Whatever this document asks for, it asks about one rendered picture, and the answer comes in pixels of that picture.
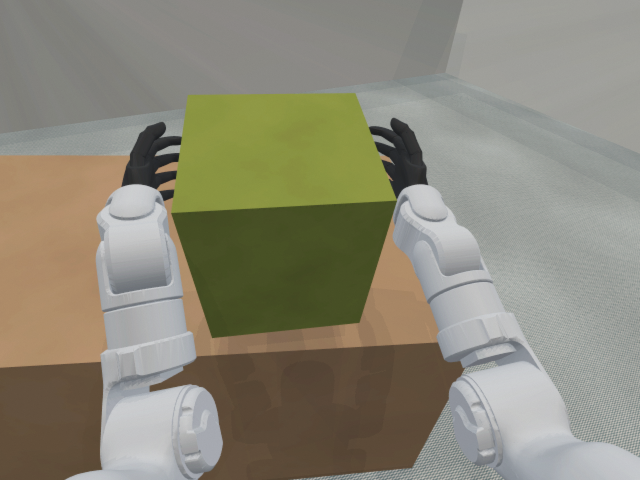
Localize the right robot upper arm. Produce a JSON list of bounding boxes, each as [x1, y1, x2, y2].
[[449, 361, 640, 480]]

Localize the robot left hand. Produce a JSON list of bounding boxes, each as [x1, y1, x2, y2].
[[121, 122, 182, 201]]

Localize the carton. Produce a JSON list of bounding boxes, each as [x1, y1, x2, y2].
[[171, 93, 397, 338]]

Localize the left robot upper arm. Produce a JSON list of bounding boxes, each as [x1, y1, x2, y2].
[[65, 384, 223, 480]]

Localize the robot right hand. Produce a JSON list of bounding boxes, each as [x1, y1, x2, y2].
[[369, 118, 428, 199]]

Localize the pedestal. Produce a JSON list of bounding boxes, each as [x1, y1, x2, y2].
[[0, 155, 465, 480]]

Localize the left robot forearm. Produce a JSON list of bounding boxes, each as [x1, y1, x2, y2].
[[96, 184, 197, 470]]

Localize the right robot forearm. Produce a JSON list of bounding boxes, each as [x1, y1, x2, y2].
[[393, 184, 571, 431]]

